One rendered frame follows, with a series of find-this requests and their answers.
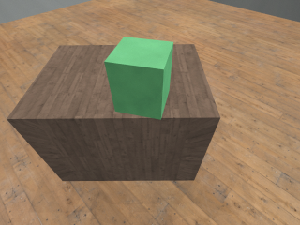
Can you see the carton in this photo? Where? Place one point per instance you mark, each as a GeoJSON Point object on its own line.
{"type": "Point", "coordinates": [139, 74]}

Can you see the pedestal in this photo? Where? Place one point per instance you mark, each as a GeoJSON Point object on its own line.
{"type": "Point", "coordinates": [68, 117]}

